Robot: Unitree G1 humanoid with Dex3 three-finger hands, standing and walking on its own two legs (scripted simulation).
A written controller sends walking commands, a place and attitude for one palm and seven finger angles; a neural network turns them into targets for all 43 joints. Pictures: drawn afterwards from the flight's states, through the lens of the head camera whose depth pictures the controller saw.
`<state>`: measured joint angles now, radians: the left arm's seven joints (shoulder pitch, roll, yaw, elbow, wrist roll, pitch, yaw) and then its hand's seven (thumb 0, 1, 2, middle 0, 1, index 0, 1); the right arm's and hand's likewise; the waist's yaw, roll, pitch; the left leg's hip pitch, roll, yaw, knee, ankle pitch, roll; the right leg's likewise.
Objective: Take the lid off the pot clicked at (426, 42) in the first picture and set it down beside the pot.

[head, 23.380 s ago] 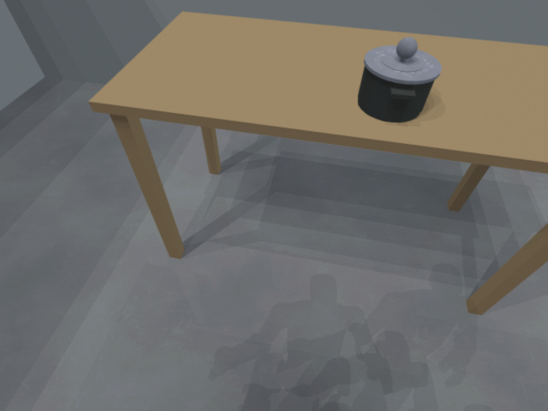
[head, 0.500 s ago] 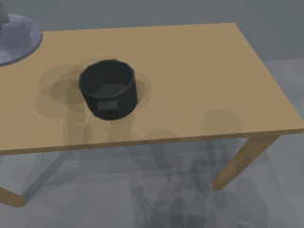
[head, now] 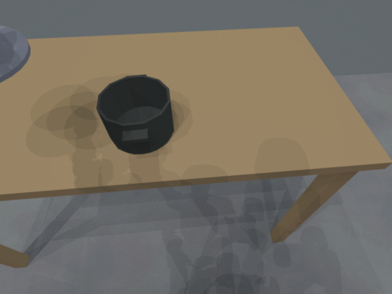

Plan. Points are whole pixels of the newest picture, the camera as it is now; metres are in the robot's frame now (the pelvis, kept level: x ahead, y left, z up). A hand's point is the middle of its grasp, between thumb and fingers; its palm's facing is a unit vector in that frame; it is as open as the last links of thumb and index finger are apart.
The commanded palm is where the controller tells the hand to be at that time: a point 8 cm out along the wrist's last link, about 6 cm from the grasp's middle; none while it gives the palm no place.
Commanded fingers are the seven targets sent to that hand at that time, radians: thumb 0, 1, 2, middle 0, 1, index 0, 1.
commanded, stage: lower the lid onto the table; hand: left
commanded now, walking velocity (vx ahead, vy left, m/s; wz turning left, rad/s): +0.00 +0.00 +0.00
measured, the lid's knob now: out of the picture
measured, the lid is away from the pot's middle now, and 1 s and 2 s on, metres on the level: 0.24 0.25 0.22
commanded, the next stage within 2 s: none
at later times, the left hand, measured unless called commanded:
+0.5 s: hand out of the picture +0.45 +0.35 +0.26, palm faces -0.22 -0.15 -0.96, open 7.3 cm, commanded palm +0.45 +0.35 +0.33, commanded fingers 0.00 0.76 0.82 -0.93 -1.06 -0.88 -1.04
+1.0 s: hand out of the picture +0.43 +0.36 +0.22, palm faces -0.33 -0.16 -0.93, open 7.3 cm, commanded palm +0.45 +0.36 +0.29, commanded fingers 0.00 0.76 0.82 -0.93 -1.06 -0.88 -1.04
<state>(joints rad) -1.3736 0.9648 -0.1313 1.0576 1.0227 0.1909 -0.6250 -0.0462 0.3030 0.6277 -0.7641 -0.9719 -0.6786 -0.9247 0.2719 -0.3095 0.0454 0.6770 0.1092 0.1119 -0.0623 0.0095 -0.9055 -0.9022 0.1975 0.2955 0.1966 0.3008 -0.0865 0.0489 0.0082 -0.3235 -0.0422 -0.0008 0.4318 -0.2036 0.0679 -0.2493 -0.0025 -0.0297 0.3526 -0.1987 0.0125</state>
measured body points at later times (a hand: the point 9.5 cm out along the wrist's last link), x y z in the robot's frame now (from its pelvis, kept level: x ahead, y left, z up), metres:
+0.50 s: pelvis +0.00 +0.01 +0.00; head +0.05 +0.01 +0.45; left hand +0.46 +0.36 +0.32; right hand +0.05 -0.27 -0.12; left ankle +0.00 +0.08 -0.74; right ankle -0.02 -0.13 -0.74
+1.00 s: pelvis -0.01 +0.01 +0.00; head +0.04 +0.01 +0.44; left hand +0.44 +0.36 +0.27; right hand +0.06 -0.27 -0.12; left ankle +0.00 +0.08 -0.74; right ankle -0.02 -0.13 -0.74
